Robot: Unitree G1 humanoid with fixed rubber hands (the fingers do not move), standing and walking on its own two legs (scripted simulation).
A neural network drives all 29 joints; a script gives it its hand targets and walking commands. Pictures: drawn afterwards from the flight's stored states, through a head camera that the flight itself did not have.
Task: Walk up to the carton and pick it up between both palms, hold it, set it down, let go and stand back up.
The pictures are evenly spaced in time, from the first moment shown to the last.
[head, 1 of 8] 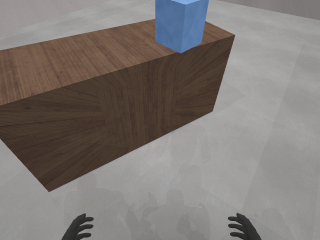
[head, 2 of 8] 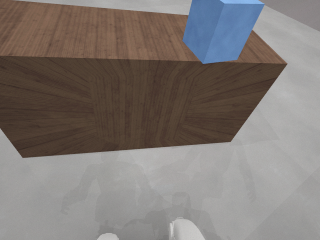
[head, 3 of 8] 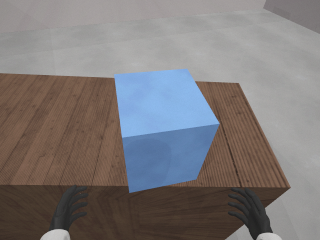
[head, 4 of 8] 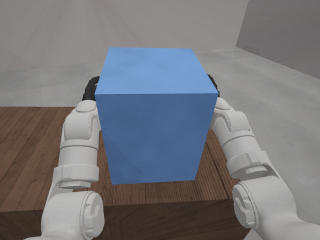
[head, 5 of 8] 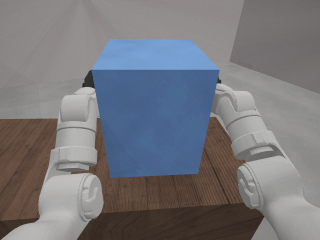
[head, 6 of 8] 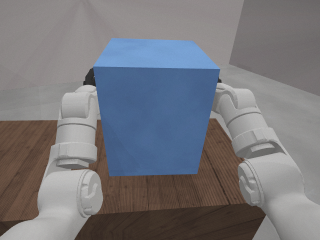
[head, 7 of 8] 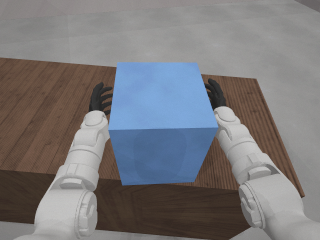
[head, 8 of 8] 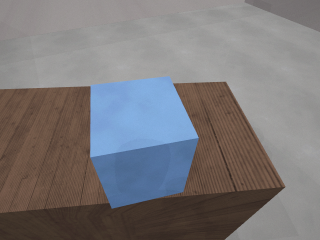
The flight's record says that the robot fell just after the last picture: no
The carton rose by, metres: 0.21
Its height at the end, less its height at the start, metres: +0.00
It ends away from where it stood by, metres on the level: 0.01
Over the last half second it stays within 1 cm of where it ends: yes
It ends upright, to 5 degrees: yes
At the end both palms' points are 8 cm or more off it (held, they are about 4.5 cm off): yes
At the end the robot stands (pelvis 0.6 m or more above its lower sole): yes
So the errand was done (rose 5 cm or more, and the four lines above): yes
